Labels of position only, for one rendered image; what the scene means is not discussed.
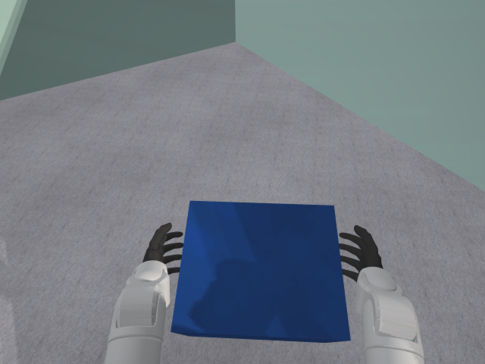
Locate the left robot forearm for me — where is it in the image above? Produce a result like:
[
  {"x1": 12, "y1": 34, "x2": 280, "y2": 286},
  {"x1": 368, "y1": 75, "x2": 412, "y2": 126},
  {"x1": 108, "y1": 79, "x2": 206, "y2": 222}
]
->
[{"x1": 104, "y1": 260, "x2": 170, "y2": 364}]

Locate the right robot forearm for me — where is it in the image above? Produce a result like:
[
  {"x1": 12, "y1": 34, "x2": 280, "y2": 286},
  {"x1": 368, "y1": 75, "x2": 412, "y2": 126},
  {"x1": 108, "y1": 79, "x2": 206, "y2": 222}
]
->
[{"x1": 355, "y1": 267, "x2": 424, "y2": 364}]

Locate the carton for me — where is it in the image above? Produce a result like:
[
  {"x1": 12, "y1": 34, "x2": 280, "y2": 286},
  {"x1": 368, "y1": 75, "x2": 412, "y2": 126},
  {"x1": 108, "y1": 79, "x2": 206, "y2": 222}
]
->
[{"x1": 171, "y1": 201, "x2": 351, "y2": 343}]

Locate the robot left hand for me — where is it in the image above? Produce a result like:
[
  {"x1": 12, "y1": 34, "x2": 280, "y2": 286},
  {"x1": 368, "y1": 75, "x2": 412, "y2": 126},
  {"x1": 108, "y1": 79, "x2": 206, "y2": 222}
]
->
[{"x1": 143, "y1": 223, "x2": 183, "y2": 275}]

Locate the robot right hand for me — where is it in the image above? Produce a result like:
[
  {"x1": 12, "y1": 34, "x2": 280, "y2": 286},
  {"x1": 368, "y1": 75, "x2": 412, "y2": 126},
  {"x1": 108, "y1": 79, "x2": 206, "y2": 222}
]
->
[{"x1": 339, "y1": 225, "x2": 383, "y2": 283}]

